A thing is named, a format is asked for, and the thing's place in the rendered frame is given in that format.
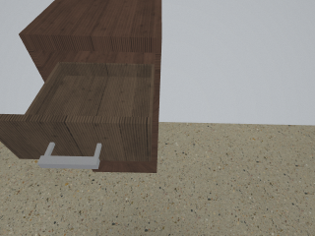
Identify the handle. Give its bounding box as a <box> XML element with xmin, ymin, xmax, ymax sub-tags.
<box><xmin>37</xmin><ymin>142</ymin><xmax>102</xmax><ymax>169</ymax></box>

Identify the drawer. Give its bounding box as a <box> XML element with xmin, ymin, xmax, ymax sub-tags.
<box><xmin>0</xmin><ymin>62</ymin><xmax>155</xmax><ymax>162</ymax></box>

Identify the cabinet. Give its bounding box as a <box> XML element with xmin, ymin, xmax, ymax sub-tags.
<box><xmin>19</xmin><ymin>0</ymin><xmax>162</xmax><ymax>173</ymax></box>

